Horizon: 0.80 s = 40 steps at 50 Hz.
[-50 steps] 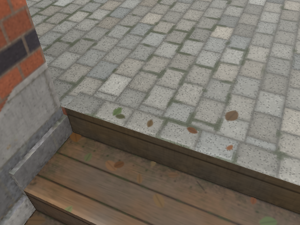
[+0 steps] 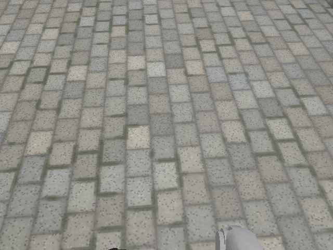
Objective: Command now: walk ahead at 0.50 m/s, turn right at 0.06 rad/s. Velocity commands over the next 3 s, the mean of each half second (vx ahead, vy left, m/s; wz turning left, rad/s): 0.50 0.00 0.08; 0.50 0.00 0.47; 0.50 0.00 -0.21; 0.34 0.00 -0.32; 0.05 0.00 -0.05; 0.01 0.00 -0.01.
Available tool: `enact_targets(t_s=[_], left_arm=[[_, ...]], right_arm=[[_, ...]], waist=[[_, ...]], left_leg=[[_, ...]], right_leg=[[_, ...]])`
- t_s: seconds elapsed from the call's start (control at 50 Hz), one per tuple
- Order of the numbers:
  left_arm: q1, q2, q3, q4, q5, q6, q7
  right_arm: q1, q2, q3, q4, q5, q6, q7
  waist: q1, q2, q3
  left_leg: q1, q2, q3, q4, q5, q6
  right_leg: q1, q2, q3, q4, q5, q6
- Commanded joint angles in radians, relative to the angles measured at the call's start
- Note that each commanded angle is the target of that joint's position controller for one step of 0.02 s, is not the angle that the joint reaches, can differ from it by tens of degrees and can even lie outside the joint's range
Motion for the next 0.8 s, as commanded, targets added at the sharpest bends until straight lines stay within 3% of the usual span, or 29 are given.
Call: enact_targets(t_s=[0.02, 0.06, 0.08, 0.1, 0.12, 0.14, 0.16, 0.18, 0.2, 0.22, 0.24, 0.26, 0.28, 0.32, 0.34, 0.36, 0.38, 0.4, 0.42, 0.44, 0.5, 0.58, 0.64, 0.68, 0.7, 0.74, 0.76, 0.78, 0.8], left_arm=[[-0.316, 0.036, 0.019, -0.157, 0.010, 0.009, -0.025], [-0.265, 0.053, 0.033, -0.148, 0.001, -0.012, -0.023], [-0.264, 0.071, 0.045, -0.153, -0.012, -0.034, -0.031], [-0.164, 0.065, 0.049, -0.122, -0.012, -0.048, -0.032], [-0.075, 0.075, 0.047, -0.103, -0.016, -0.054, -0.027], [-0.003, 0.107, 0.056, -0.094, -0.033, -0.052, -0.018], [0.113, 0.153, 0.080, -0.058, -0.024, -0.048, -0.006], [0.258, 0.221, 0.104, -0.003, -0.013, -0.043, 0.011], [0.461, 0.290, 0.132, 0.080, 0.025, -0.040, 0.025], [0.538, 0.315, 0.157, 0.114, 0.029, -0.054, 0.041], [0.492, 0.277, 0.145, 0.121, 0.022, -0.078, 0.042], [0.423, 0.228, 0.131, 0.141, 0.011, -0.092, 0.031], [0.346, 0.179, 0.118, 0.148, 0.003, -0.096, 0.021], [0.174, 0.082, 0.089, 0.145, 0.006, -0.100, 0.026], [0.156, 0.066, 0.083, 0.146, 0.028, -0.109, 0.032], [0.136, 0.054, 0.083, 0.138, 0.028, -0.122, 0.044], [0.109, 0.069, 0.089, 0.099, 0.019, -0.127, 0.051], [0.122, 0.077, 0.086, 0.096, 0.017, -0.140, 0.064], [0.157, 0.064, 0.075, 0.096, 0.017, -0.148, 0.074], [0.222, 0.082, 0.071, 0.114, 0.028, -0.151, 0.079], [0.411, 0.168, 0.091, 0.174, 0.049, -0.158, 0.057], [0.464, 0.193, 0.102, 0.210, 0.039, -0.171, 0.027], [0.473, 0.185, 0.113, 0.224, 0.021, -0.170, 0.037], [0.481, 0.161, 0.118, 0.211, 0.013, -0.157, 0.050], [0.480, 0.176, 0.125, 0.207, 0.014, -0.148, 0.057], [0.459, 0.207, 0.139, 0.188, 0.008, -0.132, 0.075], [0.480, 0.208, 0.139, 0.184, 0.019, -0.132, 0.079], [0.582, 0.147, 0.124, 0.171, 0.023, -0.143, 0.094], [0.497, 0.168, 0.112, 0.118, 0.019, -0.158, 0.081]], right_arm=[[0.041, -0.158, -0.018, -0.061, 0.060, -0.021, 0.031], [0.036, -0.200, -0.033, -0.087, 0.076, -0.032, 0.023], [0.061, -0.230, -0.045, -0.075, 0.070, -0.033, 0.025], [0.054, -0.263, -0.057, -0.069, 0.067, -0.035, 0.029], [0.103, -0.269, -0.072, -0.072, 0.068, -0.050, 0.027], [0.130, -0.261, -0.080, -0.064, 0.067, -0.060, 0.026], [0.082, -0.249, -0.087, -0.074, 0.065, -0.059, 0.034], [0.053, -0.218, -0.090, -0.091, 0.054, -0.050, 0.047], [-0.047, -0.166, -0.099, -0.119, 0.057, -0.037, 0.061], [-0.111, -0.167, -0.114, -0.138, 0.088, -0.021, 0.062], [-0.175, -0.159, -0.126, -0.158, 0.108, -0.033, 0.039], [-0.195, -0.141, -0.122, -0.171, 0.114, -0.046, 0.023], [-0.234, -0.126, -0.110, -0.198, 0.110, -0.050, 0.007], [-0.264, -0.101, -0.087, -0.213, 0.110, -0.031, -0.001], [-0.268, -0.125, -0.092, -0.210, 0.096, -0.019, -0.003], [-0.290, -0.127, -0.088, -0.202, 0.086, -0.016, 0.004], [-0.327, -0.144, -0.095, -0.216, 0.079, -0.015, 0.007], [-0.349, -0.163, -0.105, -0.215, 0.074, -0.014, 0.021], [-0.400, -0.197, -0.111, -0.240, 0.060, -0.018, 0.029], [-0.482, -0.222, -0.119, -0.280, 0.057, -0.020, 0.032], [-0.618, -0.189, -0.110, -0.344, 0.075, -0.003, 0.023], [-0.676, -0.184, -0.123, -0.374, 0.078, 0.043, 0.020], [-0.734, -0.181, -0.132, -0.386, 0.085, 0.050, 0.010], [-0.734, -0.193, -0.144, -0.380, 0.077, 0.048, 0.002], [-0.731, -0.198, -0.148, -0.381, 0.080, 0.044, -0.002], [-0.692, -0.234, -0.169, -0.380, 0.102, 0.023, -0.016], [-0.639, -0.264, -0.182, -0.375, 0.107, 0.007, -0.031], [-0.485, -0.303, -0.191, -0.345, 0.104, -0.005, -0.051], [-0.270, -0.340, -0.202, -0.306, 0.093, 0.000, -0.069]], waist=[[0.036, 0.157, 0.135], [0.063, 0.118, 0.121], [0.093, 0.151, 0.104], [0.135, 0.186, 0.070], [0.134, 0.186, -0.059], [0.143, 0.161, -0.147], [0.200, 0.118, -0.140], [0.232, 0.028, -0.147], [0.275, -0.133, -0.151], [0.283, -0.148, -0.153], [0.238, -0.158, -0.045], [0.179, -0.071, -0.014], [0.129, 0.024, -0.015], [0.028, 0.074, -0.008], [-0.011, 0.093, -0.007], [-0.017, 0.060, 0.010], [-0.005, 0.036, -0.004], [-0.001, -0.043, 0.041], [0.023, -0.043, 0.033], [0.053, -0.028, 0.045], [0.134, -0.039, 0.076], [0.140, -0.052, 0.148], [0.136, -0.048, 0.165], [0.133, -0.058, 0.163], [0.124, -0.069, 0.154], [0.079, -0.063, 0.115], [0.075, -0.087, 0.057], [0.086, -0.025, -0.120], [-0.024, 0.054, -0.206]], left_leg=[[-0.149, 0.295, -0.133, -0.255, 0.482, 0.227], [0.000, 0.295, -0.102, -0.184, 0.746, 0.209], [0.061, 0.285, -0.099, -0.154, 1.018, 0.210], [0.105, 0.278, -0.061, -0.050, 1.390, 0.172], [0.013, 0.249, -0.071, 0.041, 1.549, 0.120], [-0.174, 0.210, -0.109, 0.131, 1.486, 0.087], [-0.332, 0.166, -0.135, 0.265, 1.285, 0.075], [-0.502, 0.097, -0.187, 0.432, 0.936, 0.059], [-0.639, -0.004, -0.286, 0.768, 0.196, 0.017], [-0.668, -0.031, -0.442, 1.217, 0.216, 0.036], [-0.752, -0.050, -0.534, 1.462, 0.289, 0.065], [-0.806, -0.065, -0.546, 1.563, 0.294, 0.097], [-0.866, -0.061, -0.547, 1.583, 0.289, 0.119], [-0.916, 0.002, -0.503, 1.603, 0.263, 0.161], [-0.921, 0.031, -0.473, 1.517, 0.301, 0.153], [-0.907, 0.049, -0.442, 1.431, 0.303, 0.156], [-0.820, 0.073, -0.372, 1.290, 0.291, 0.132], [-0.797, 0.073, -0.334, 1.298, 0.329, 0.123], [-0.804, 0.089, -0.334, 1.233, 0.340, 0.098], [-0.846, 0.103, -0.327, 1.116, 0.354, 0.075], [-0.868, 0.120, -0.285, 0.728, 0.445, 0.030], [-0.778, 0.089, -0.233, 0.525, 0.441, 0.044], [-0.774, 0.072, -0.214, 0.394, 0.347, 0.052], [-0.723, 0.041, -0.181, 0.348, 0.230, 0.053], [-0.680, 0.024, -0.168, 0.325, 0.181, 0.057], [-0.503, -0.053, -0.113, 0.206, 0.246, 0.091], [-0.310, -0.090, -0.110, 0.257, 0.310, 0.126], [0.108, -0.044, -0.211, 0.433, 0.464, 0.214], [0.395, 0.045, -0.455, 0.328, 0.401, 0.274]], right_leg=[[0.274, 0.045, -0.115, -0.201, -0.205, 0.045], [0.358, 0.115, -0.122, -0.311, -0.304, 0.066], [0.448, 0.168, -0.153, -0.414, -0.319, 0.046], [0.568, 0.165, -0.127, -0.448, -0.170, 0.011], [0.813, 0.145, -0.052, -0.401, 0.080, -0.015], [1.067, 0.152, 0.041, -0.429, 0.052, -0.023], [1.237, 0.140, 0.112, -0.557, -0.009, -0.023], [1.390, 0.088, 0.294, -0.756, -0.121, -0.049], [1.401, -0.049, 0.638, -1.066, -0.108, -0.088], [1.275, -0.089, 0.771, -1.150, -0.173, -0.060], [1.103, -0.093, 0.742, -1.171, -0.124, -0.011], [1.036, -0.106, 0.663, -1.151, 0.001, 0.011], [1.014, -0.129, 0.581, -1.136, 0.077, 0.045], [0.898, -0.117, 0.419, -1.172, 0.078, 0.085], [0.871, -0.093, 0.309, -1.207, 0.083, 0.107], [0.842, -0.044, 0.187, -1.253, 0.028, 0.115], [0.830, -0.007, 0.074, -1.319, -0.022, 0.089], [0.813, 0.030, 0.021, -1.374, 0.013, 0.091], [0.846, 0.002, 0.013, -1.383, 0.084, 0.056], [0.932, -0.024, 0.003, -1.398, 0.171, 0.040], [1.196, -0.075, -0.051, -1.453, 0.382, 0.026], [1.342, -0.122, -0.105, -1.521, 0.434, 0.012], [1.531, -0.142, -0.136, -1.514, 0.508, 0.030], [1.610, -0.156, -0.160, -1.477, 0.569, 0.040], [1.631, -0.162, -0.175, -1.445, 0.649, 0.046], [1.614, -0.135, -0.220, -1.322, 0.819, 0.074], [1.515, -0.104, -0.228, -1.236, 0.876, 0.106], [1.226, -0.047, -0.231, -1.030, 0.781, 0.192], [0.944, 0.068, -0.198, -0.831, 0.376, 0.250]])
Next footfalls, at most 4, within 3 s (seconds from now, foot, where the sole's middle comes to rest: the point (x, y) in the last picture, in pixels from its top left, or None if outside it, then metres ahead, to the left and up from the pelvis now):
0.10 right None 0.26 -0.14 -0.62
0.76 left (115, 237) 0.55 0.15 -0.62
1.34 right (134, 150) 0.95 0.07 -0.62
1.80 left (86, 118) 1.17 0.29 -0.62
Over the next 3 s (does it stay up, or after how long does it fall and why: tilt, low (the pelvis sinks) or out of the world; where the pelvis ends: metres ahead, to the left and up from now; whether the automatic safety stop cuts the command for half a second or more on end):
stays up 1.10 0.16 0.15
